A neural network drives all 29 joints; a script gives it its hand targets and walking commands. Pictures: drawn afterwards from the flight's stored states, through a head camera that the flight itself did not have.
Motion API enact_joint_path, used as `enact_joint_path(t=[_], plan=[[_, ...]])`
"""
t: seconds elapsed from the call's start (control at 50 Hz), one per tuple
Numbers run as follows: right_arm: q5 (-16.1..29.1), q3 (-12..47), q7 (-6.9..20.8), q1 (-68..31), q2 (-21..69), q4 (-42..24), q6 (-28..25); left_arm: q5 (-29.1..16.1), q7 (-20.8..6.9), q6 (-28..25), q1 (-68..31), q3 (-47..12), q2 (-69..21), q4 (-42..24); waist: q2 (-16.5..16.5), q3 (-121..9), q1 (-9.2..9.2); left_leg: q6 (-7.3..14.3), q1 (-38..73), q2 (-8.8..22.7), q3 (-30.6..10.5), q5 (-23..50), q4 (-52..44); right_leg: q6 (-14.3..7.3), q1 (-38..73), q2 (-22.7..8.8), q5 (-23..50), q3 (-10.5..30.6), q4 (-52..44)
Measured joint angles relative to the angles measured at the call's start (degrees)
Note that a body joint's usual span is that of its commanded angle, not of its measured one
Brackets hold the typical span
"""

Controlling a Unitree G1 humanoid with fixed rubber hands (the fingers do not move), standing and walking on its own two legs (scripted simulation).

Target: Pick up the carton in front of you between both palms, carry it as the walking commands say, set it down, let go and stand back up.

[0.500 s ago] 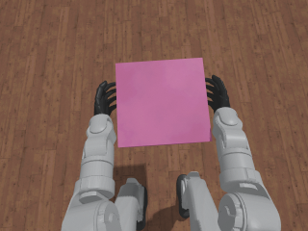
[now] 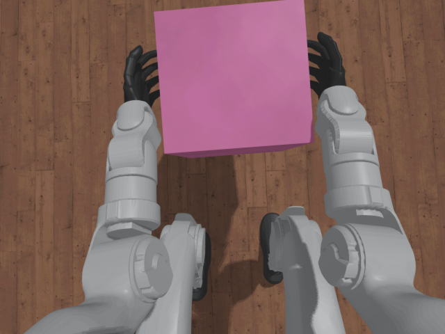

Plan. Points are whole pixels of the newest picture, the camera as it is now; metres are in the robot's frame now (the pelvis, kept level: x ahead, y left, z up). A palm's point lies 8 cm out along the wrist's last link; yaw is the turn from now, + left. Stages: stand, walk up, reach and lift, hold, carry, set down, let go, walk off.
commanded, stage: set down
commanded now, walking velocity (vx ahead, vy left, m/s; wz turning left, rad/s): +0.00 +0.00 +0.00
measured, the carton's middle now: (232, 98) +0.51 -0.02 -0.17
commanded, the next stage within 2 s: none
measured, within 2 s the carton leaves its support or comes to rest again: rests again in 1.00 s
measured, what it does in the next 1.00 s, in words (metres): lowers itself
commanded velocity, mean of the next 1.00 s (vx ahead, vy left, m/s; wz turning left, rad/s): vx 0.00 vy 0.00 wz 0.00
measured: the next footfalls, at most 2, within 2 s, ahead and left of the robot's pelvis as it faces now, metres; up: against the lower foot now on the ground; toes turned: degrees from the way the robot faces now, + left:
none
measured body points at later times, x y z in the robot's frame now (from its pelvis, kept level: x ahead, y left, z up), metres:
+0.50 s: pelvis -0.01 +0.01 -0.10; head +0.35 -0.04 +0.15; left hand +0.54 +0.13 -0.25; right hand +0.55 -0.17 -0.26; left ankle +0.07 +0.13 -0.49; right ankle +0.11 -0.11 -0.49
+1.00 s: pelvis -0.01 +0.01 -0.14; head +0.36 -0.01 +0.09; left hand +0.54 +0.13 -0.32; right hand +0.56 -0.18 -0.32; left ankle +0.07 +0.13 -0.49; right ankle +0.11 -0.11 -0.49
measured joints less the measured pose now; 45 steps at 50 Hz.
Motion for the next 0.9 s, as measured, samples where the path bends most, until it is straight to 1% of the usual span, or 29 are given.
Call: enact_joint_path(t=[0.04, 0.06, 0.12, 0.2, 0.36, 0.46, 0.58, 0.64, 0.7, 0.76, 0.8, 0.9], plan=[[0.15, 0.13, -0.34, -1.51, -0.35, 0.79, 0.25, -0.26, 0.00, 0.28, -1.27, 0.06, 0.80, 0.64, -0.19, 0.54, 0.22, -0.33, -1.52, -0.77, -0.76, -1.04, 1.79, -0.14, -1.81, 0.46, -0.15, 0.03, 1.61], [0.13, 0.15, -0.48, -2.31, -0.53, 1.30, 0.32, -0.35, -0.01, 0.40, -1.93, 0.12, 1.19, 1.03, -0.21, 0.86, 0.26, -0.85, -2.28, -1.12, -1.13, -1.02, 2.62, -0.18, -2.63, 0.68, -0.20, 0.04, 2.37], [0.10, 0.25, -0.86, -4.60, -1.21, 2.63, 0.45, -0.52, -0.02, 0.59, -4.19, 0.23, 2.34, 2.41, 0.20, 2.15, 0.00, -1.26, -4.31, -1.61, -1.58, -1.71, 5.01, -0.24, -4.81, 0.94, -0.38, 0.00, 4.53], [0.83, 0.98, -1.45, -7.25, -2.85, 3.86, 0.57, -0.24, 0.19, 0.41, -7.74, 0.58, 3.26, 4.49, 0.71, 4.29, -0.21, -0.99, -6.81, -1.55, -1.29, -2.36, 8.10, -0.10, -7.51, 1.16, -0.59, 0.18, 7.40], [2.96, 3.57, -1.95, -14.19, -6.75, 7.51, 0.46, -0.89, 1.07, 0.12, -13.95, 1.15, 5.07, 6.79, 0.60, 10.44, 0.26, -0.71, -10.91, -1.38, -0.16, -3.73, 14.60, 0.39, -12.31, 1.73, -0.94, 1.04, 13.66], [4.26, 5.35, -2.25, -19.18, -9.11, 10.54, -0.12, -3.41, 1.98, 0.19, -17.16, -0.38, 7.13, 7.60, 0.45, 15.39, 0.15, -0.75, -12.91, -1.90, 0.11, -4.49, 18.66, 0.48, -14.39, 1.35, -1.56, 1.19, 17.69], [6.93, 7.50, -1.91, -23.92, -12.55, 13.96, -1.16, -7.94, 3.70, -0.10, -20.63, -4.36, 9.67, 9.26, 0.68, 20.99, -0.41, -0.67, -14.85, -2.92, 0.23, -5.51, 23.33, 0.73, -16.04, 0.45, -2.82, 1.20, 22.28], [9.00, 8.86, -1.68, -25.29, -14.38, 14.85, -1.51, -10.42, 5.00, -0.28, -21.85, -6.99, 10.56, 9.71, 0.94, 23.23, -0.73, -0.46, -15.50, -3.36, 0.35, -6.12, 25.46, 0.98, -16.51, 0.07, -3.53, 1.28, 24.33], [11.11, 10.10, -1.64, -25.90, -15.82, 15.04, -1.64, -12.64, 6.92, -0.42, -22.65, -9.34, 10.97, 9.81, 1.18, 24.77, -1.04, -0.18, -15.72, -3.67, 0.51, -6.77, 27.24, 1.30, -16.59, -0.15, -4.23, 1.41, 26.03], [11.95, 10.33, -1.60, -25.97, -16.44, 15.58, -1.82, -13.38, 8.38, -0.78, -23.35, -10.30, 10.82, 10.82, 1.22, 25.21, -1.34, 0.11, -15.75, -3.87, 0.65, -7.28, 28.43, 1.63, -16.52, -0.23, -4.79, 1.56, 27.15], [11.70, 9.88, -1.34, -25.85, -16.53, 16.38, -2.02, -12.93, 8.19, -1.09, -23.67, -10.15, 10.65, 12.11, 1.09, 24.86, -1.49, 0.24, -15.93, -3.94, 0.74, -7.44, 28.89, 1.80, -16.67, -0.21, -4.96, 1.67, 27.58], [10.73, 8.65, -0.33, -25.62, -16.81, 18.69, -2.80, -11.34, 6.52, -1.80, -23.89, -9.57, 10.33, 14.77, 0.59, 24.18, -1.58, 0.27, -16.44, -4.06, 0.96, -7.21, 29.42, 1.87, -17.20, -0.17, -4.76, 1.93, 28.18]])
